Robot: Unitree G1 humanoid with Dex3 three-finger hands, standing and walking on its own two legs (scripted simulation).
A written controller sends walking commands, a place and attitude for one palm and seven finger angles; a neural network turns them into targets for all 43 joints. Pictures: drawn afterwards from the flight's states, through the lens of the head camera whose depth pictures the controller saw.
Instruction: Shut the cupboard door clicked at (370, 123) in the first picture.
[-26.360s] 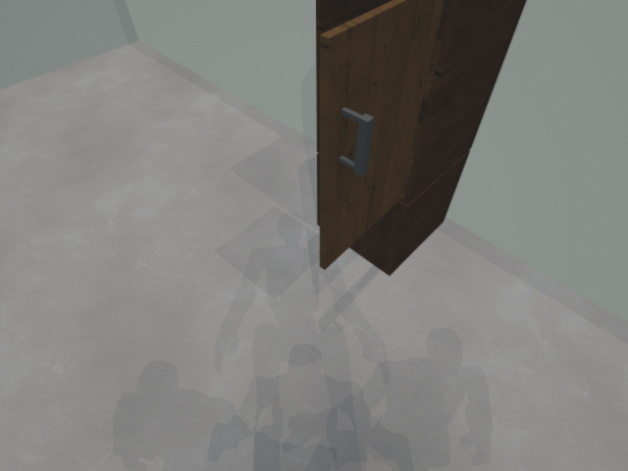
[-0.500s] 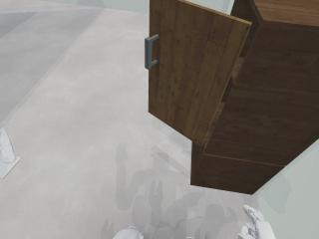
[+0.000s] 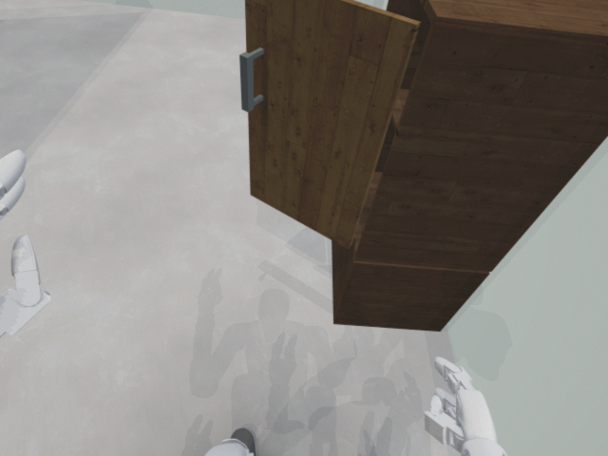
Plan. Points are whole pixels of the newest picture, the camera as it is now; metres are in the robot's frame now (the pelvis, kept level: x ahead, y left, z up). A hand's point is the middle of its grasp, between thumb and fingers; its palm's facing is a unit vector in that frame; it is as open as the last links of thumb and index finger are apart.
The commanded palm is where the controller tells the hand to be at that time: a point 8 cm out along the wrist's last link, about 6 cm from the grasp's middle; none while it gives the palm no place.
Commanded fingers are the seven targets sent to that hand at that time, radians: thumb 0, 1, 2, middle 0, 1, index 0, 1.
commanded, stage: stop stepping back and stand still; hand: left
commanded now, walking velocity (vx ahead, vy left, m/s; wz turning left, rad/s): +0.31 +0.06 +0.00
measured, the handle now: (253, 80) +0.83 +0.14 +0.06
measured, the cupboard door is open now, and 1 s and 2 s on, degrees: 59 59 59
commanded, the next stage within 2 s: let the arm hang, fingers relaxed in 1.18 s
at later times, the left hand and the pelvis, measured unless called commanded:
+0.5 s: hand out of the picture +0.18 +0.28 +0.18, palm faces +0.33 -0.81 -0.48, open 7.4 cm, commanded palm +0.13 +0.32 +0.19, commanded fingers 0.00 0.90 0.90 -0.20 -0.30 -0.20 -0.30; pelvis -0.03 +0.03 +0.01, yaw -3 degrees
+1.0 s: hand (15, 300) +0.22 +0.27 +0.17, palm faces +0.35 -0.82 -0.46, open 7.4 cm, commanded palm +0.16 +0.31 +0.19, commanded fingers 0.00 0.90 0.90 -0.20 -0.30 -0.20 -0.30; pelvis +0.00 +0.02 +0.01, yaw -4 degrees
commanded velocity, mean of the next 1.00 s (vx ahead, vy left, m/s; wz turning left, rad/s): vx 0.04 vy -0.02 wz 0.00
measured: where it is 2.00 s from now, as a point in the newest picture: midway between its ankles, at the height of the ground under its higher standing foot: outside the picture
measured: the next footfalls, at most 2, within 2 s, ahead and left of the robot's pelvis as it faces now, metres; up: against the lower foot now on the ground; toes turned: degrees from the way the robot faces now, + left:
left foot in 0.14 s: +0.10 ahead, +0.11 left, +0.00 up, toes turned -2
right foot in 0.42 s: -0.03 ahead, -0.07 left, +0.00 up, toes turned -3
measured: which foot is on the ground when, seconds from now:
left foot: down 0.00-0.00, up 0.02-0.12, down 0.14-1.00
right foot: down 0.00-0.20, up 0.22-0.40, down 0.42-1.00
